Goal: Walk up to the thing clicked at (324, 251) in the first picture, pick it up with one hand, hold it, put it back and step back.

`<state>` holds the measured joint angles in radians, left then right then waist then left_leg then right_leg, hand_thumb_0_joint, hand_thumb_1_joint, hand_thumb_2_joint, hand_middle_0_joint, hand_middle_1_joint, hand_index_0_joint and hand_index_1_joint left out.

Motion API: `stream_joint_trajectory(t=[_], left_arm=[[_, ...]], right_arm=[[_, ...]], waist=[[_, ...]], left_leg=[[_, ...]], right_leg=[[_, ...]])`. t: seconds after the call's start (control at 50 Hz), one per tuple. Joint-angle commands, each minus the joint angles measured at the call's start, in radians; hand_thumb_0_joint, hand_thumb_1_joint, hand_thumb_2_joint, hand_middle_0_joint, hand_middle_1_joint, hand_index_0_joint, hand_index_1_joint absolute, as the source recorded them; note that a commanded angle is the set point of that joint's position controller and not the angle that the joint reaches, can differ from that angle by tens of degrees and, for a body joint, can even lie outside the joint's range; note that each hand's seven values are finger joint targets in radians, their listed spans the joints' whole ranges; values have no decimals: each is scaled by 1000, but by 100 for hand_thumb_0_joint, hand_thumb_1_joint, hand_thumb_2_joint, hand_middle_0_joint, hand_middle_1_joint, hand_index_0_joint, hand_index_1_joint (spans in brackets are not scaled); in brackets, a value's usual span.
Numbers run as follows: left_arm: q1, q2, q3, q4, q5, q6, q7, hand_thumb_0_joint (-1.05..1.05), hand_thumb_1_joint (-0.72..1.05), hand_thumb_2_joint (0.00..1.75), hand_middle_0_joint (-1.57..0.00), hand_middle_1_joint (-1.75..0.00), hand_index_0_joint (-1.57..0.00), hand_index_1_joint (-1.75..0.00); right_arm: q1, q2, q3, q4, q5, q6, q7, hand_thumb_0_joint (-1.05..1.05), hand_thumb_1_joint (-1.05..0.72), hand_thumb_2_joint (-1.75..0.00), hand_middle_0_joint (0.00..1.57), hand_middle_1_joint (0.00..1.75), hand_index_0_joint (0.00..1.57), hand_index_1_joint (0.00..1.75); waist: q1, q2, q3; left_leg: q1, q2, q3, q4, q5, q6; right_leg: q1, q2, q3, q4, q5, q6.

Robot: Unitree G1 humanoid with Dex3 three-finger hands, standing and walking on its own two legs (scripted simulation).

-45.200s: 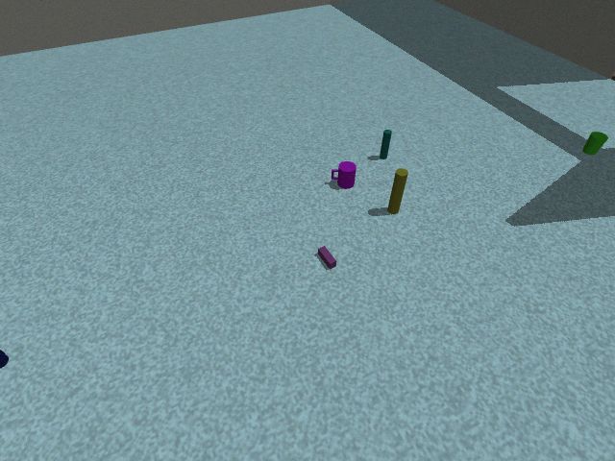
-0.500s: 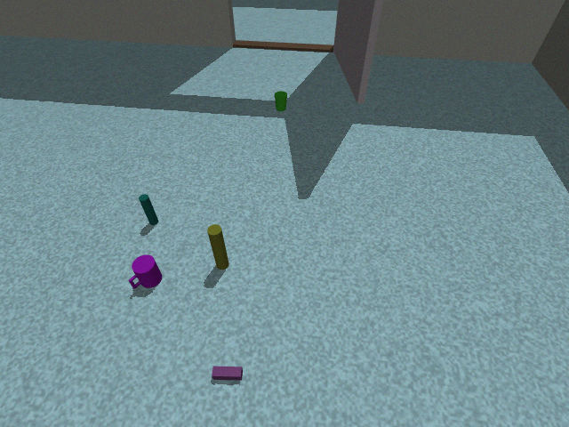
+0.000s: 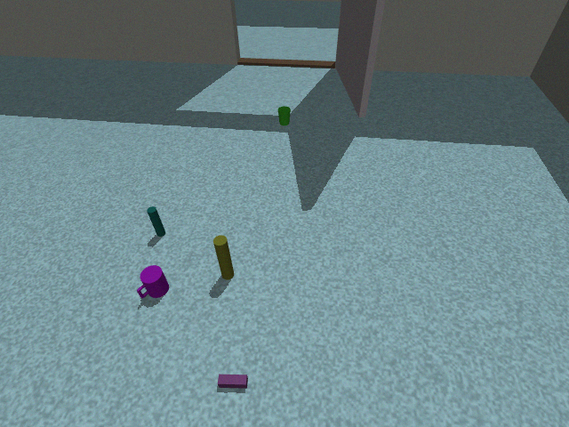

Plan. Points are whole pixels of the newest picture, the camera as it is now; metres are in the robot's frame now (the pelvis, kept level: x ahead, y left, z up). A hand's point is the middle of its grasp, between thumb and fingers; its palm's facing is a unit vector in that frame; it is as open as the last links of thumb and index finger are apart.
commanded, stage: stand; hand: left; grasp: from above
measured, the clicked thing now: (233, 381) +0.45 +0.22 -0.76
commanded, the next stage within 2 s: step back in 1.64 s
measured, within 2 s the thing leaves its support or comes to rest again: neither
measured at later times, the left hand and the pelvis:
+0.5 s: hand out of the picture +0.07 +0.22 -0.16, palm faces +0.03 -0.94 -0.33, open 7.4 cm; pelvis +0.02 -0.02 +0.00, yaw +0 degrees
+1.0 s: hand out of the picture +0.10 +0.23 -0.15, palm faces +0.02 -0.94 -0.35, open 7.4 cm; pelvis +0.02 -0.02 +0.00, yaw +0 degrees
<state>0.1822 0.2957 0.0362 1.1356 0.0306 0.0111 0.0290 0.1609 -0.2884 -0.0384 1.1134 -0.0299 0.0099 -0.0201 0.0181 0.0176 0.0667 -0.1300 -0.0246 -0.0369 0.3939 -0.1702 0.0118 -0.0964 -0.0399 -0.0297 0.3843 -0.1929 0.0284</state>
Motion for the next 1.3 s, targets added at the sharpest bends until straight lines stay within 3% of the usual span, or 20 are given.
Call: stream_joint_trajectory(t=[0.0, 0.14, 0.3, 0.38, 0.48, 0.52, 0.6, 0.7, 0.8, 0.82, 0.96, 1.04, 1.16, 1.24, 1.28], left_arm=[[-25, 184, 31, -47, 0, -20, 3, 0, 90, 90, -20, -30, -20, -30], [-57, 199, 30, -50, -3, -30, 4, 0, 90, 90, -20, -30, -20, -30], [-64, 203, 32, -43, -13, -35, 3, 0, 90, 90, -20, -30, -20, -30], [-75, 204, 35, -36, -14, -27, 1, 0, 90, 90, -20, -30, -20, -30], [-82, 198, 33, -36, -13, -29, -1, 0, 90, 90, -20, -30, -20, -30], [-91, 203, 36, -42, -15, -32, -2, 0, 90, 90, -20, -30, -20, -30], [-104, 211, 37, -43, -15, -33, -2, 0, 90, 90, -20, -30, -20, -30], [-108, 211, 38, -48, -15, -34, -2, 0, 90, 90, -20, -30, -20, -30], [-121, 214, 35, -49, -15, -36, -4, 0, 90, 90, -20, -30, -20, -30], [-116, 214, 33, -50, -13, -36, -3, 0, 90, 90, -20, -30, -20, -30], [-125, 230, 33, -53, -13, -38, -8, 0, 90, 90, -20, -30, -20, -30], [-123, 232, 31, -59, -14, -40, -9, 0, 90, 90, -20, -30, -20, -30], [-120, 236, 28, -56, -15, -39, -13, 0, 90, 90, -20, -30, -20, -30], [-112, 237, 27, -61, -16, -43, -12, 0, 90, 90, -20, -30, -20, -30], [-109, 241, 27, -59, -16, -42, -11, 0, 90, 90, -20, -30, -20, -30]], right_arm=[[-46, -198, -30, -55, 3, -21, -7, 0, -90, -90, 20, 30, 20, 30], [-42, -197, -23, -50, 6, -24, -2, 0, -90, -90, 20, 30, 20, 30], [-46, -204, -10, -35, 8, -32, -5, 0, -90, -90, 20, 30, 20, 30], [-44, -202, -5, -25, 9, -29, -7, 0, -90, -90, 20, 30, 20, 30], [-55, -205, -4, -26, 11, -33, -7, 0, -90, -90, 20, 30, 20, 30], [-59, -212, -5, -28, 10, -35, -8, 0, -90, -90, 20, 30, 20, 30], [-64, -220, -6, -28, 11, -37, -8, 0, -90, -90, 20, 30, 20, 30], [-75, -225, -6, -31, 13, -38, -10, 0, -90, -90, 20, 30, 20, 30], [-82, -224, -4, -30, 12, -36, -6, 0, -90, -90, 20, 30, 20, 30], [-89, -231, -7, -33, 13, -36, -6, 0, -90, -90, 20, 30, 20, 30], [-87, -231, -5, -31, 14, -34, -1, 0, -90, -90, 20, 30, 20, 30], [-95, -239, -6, -33, 13, -37, -1, 0, -90, -90, 20, 30, 20, 30], [-82, -238, -4, -28, 14, -36, 2, 0, -90, -90, 20, 30, 20, 30], [-89, -247, -3, -33, 15, -40, 2, 0, -90, -90, 20, 30, 20, 30], [-87, -240, -2, -33, 14, -39, 2, 0, -90, -90, 20, 30, 20, 30]], waist=[[2, 17, 27], [-14, -19, -8], [-10, -21, -50], [-11, -12, -16], [-6, -15, -36], [-7, -14, -63], [-12, -23, -60], [-11, -12, -92], [-12, -31, -59], [-11, -24, -74], [-17, -17, -36], [-15, -13, -85], [-18, -16, -52], [-14, -6, -89], [-15, -19, -80]], left_leg=[[-89, 119, -138, -148, -202, 19], [-41, 107, -110, -102, -69, 19], [15, 119, -92, -92, 100, 16], [-16, 121, -95, -114, 30, 11], [1, 128, -95, -112, 94, 10], [17, 131, -88, -98, 147, 13], [28, 133, -87, -102, 147, 9], [47, 139, -81, -90, 221, 10], [25, 137, -85, -110, 167, 3], [41, 140, -81, -99, 189, 8], [2, 135, -90, -127, 81, 2], [29, 142, -85, -108, 146, 9], [4, 138, -91, -128, 87, 5], [24, 142, -90, -112, 164, 10], [32, 141, -91, -117, 170, 8]], right_leg=[[-43, -58, 77, -84, -107, -34], [-47, -78, 98, -118, -88, -36], [-2, -85, 96, -108, 83, -37], [-4, -79, 90, -114, 18, -37], [12, -82, 89, -114, 55, -38], [30, -88, 93, -111, 119, -37], [20, -86, 92, -117, 113, -35], [48, -89, 83, -107, 197, -34], [30, -85, 80, -123, 131, -31], [35, -88, 80, -122, 162, -32], [12, -83, 84, -140, 43, -37], [37, -91, 88, -126, 121, -41], [16, -86, 86, -137, 36, -43], [44, -93, 85, -119, 138, -42], [28, -90, 78, -119, 130, -41]])
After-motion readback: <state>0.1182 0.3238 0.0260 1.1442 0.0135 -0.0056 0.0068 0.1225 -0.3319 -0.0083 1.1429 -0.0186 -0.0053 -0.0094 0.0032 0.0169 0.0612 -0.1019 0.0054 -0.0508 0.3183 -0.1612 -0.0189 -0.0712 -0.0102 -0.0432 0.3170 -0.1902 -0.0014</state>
